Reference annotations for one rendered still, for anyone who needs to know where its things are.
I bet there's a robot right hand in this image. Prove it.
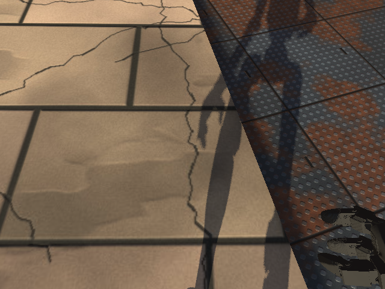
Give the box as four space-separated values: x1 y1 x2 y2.
318 205 385 289

